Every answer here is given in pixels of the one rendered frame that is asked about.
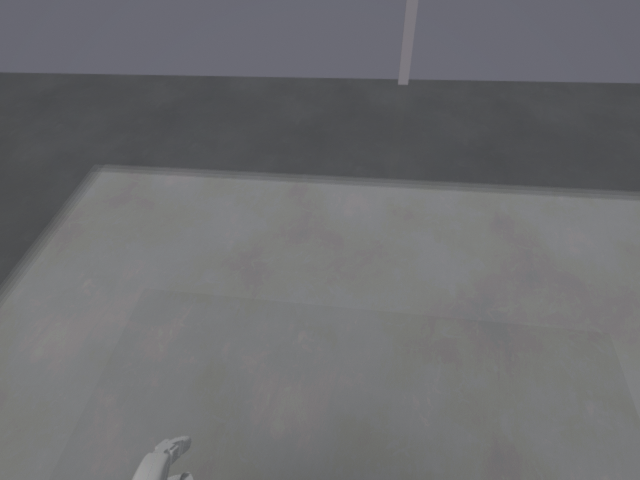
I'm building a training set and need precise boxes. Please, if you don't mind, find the panel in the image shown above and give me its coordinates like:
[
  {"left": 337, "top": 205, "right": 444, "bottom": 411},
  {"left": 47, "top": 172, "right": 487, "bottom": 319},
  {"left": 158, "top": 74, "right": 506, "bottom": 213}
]
[{"left": 398, "top": 0, "right": 418, "bottom": 85}]

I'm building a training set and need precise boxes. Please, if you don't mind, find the left robot hand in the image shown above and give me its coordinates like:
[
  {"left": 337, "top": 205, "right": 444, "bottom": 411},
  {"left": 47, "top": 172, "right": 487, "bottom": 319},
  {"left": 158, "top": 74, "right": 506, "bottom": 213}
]
[{"left": 132, "top": 436, "right": 193, "bottom": 480}]

